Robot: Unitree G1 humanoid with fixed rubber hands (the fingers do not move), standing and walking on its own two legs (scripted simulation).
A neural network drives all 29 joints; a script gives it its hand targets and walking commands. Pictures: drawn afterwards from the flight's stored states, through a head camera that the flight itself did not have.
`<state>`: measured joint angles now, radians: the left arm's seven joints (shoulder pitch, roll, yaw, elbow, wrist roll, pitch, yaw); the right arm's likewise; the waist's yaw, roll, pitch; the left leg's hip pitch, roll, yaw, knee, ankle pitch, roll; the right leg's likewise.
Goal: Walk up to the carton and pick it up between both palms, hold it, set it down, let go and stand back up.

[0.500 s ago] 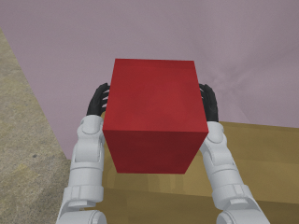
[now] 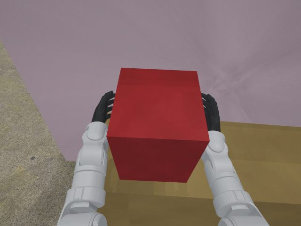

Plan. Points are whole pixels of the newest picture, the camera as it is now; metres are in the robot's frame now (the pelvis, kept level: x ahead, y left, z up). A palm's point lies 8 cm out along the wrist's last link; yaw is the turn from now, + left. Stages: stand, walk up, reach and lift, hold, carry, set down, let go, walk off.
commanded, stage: set down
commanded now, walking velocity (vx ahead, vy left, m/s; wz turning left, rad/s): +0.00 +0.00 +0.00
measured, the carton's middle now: (155, 128) +0.36 -0.02 +0.07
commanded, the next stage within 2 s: none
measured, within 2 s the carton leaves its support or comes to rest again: rests again in 1.96 s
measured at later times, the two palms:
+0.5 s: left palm (107, 124) +0.38 +0.12 +0.06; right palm (209, 133) +0.34 -0.17 +0.07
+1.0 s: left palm (109, 130) +0.40 +0.11 +0.01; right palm (204, 140) +0.34 -0.17 +0.02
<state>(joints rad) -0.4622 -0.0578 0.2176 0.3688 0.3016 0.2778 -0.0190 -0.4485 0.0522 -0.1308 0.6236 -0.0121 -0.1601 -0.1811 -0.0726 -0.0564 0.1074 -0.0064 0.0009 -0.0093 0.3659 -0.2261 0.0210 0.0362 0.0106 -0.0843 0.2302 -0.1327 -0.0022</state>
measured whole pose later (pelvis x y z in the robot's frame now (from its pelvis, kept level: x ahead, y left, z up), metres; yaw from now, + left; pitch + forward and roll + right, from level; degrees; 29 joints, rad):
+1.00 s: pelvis +0.01 +0.00 +0.00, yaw -2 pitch +8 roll -2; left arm -0.64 0.03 0.29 1.05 0.28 -0.24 0.00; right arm -0.54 0.12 -0.40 1.03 -0.25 -0.53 -0.21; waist -0.07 -0.01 -0.03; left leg -0.31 0.02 0.01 0.37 -0.20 0.01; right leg -0.25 0.02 -0.08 0.20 -0.08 -0.01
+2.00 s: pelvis -0.02 +0.01 -0.04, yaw -3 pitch +26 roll -5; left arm -0.93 0.14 0.20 1.57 0.12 -0.58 0.05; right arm -0.69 0.09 -0.53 1.25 -0.30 -0.68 -0.23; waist -0.10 0.05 -0.17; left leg -0.89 0.04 -0.01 0.74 -0.30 0.03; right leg -0.82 0.03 -0.10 0.55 -0.17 -0.01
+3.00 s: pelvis -0.03 +0.00 -0.06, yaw -3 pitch +25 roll -4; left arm -0.98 0.18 0.38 1.58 0.27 -0.61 0.01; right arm -0.77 0.16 -0.74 1.23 -0.46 -0.71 -0.20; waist -0.11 0.03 -0.13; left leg -0.97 0.03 -0.03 0.88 -0.35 0.02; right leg -0.93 0.02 -0.11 0.74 -0.25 -0.02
